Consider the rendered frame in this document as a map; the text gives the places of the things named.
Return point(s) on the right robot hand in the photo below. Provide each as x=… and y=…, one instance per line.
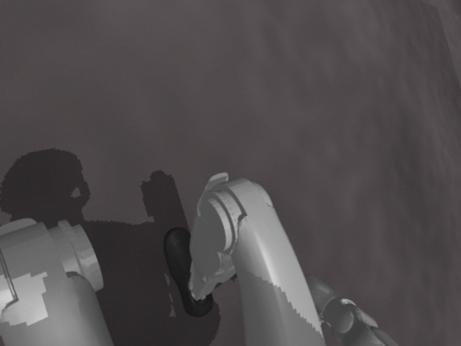
x=321, y=294

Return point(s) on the right robot foot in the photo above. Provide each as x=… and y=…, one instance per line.
x=178, y=259

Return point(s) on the right robot arm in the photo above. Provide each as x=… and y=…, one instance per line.
x=353, y=327

